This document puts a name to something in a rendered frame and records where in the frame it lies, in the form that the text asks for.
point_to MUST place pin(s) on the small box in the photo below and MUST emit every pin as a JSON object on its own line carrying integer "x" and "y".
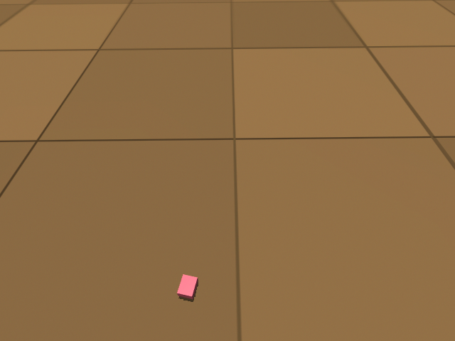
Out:
{"x": 187, "y": 286}

